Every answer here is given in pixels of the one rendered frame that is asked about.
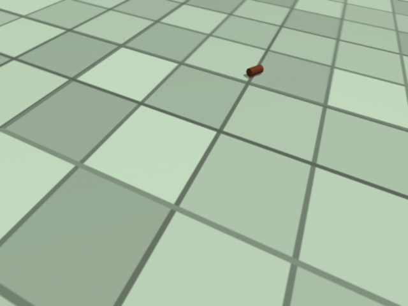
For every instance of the can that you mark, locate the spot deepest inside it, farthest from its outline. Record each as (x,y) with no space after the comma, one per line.
(254,70)

